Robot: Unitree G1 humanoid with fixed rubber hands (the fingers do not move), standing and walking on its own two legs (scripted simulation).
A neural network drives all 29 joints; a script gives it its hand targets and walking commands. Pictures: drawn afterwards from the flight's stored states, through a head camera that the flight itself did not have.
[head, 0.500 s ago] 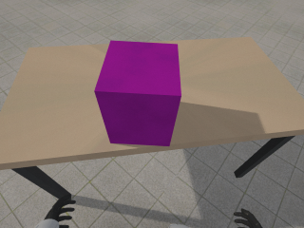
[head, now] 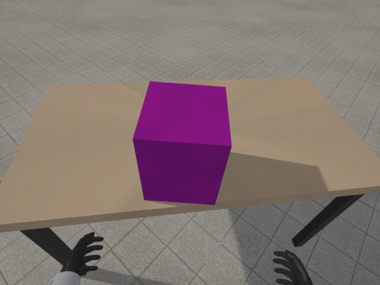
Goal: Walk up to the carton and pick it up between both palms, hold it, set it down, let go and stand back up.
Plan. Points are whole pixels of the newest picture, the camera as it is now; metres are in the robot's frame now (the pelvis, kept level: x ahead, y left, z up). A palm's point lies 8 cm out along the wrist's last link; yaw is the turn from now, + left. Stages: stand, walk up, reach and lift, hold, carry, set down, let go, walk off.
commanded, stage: reach and lift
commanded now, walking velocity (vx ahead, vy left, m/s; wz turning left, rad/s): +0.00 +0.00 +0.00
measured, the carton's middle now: (183, 145) +0.47 +0.00 +0.01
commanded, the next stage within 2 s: none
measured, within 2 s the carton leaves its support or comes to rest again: neither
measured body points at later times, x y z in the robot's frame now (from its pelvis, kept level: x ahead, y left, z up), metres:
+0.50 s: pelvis +0.01 +0.00 +0.00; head +0.01 +0.00 +0.45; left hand +0.21 +0.23 -0.04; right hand +0.20 -0.21 -0.04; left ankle -0.01 +0.11 -0.75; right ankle +0.00 -0.13 -0.75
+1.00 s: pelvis +0.01 +0.00 +0.00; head +0.01 +0.01 +0.45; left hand +0.25 +0.22 +0.00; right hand +0.25 -0.19 -0.01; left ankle -0.01 +0.11 -0.75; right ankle +0.00 -0.13 -0.75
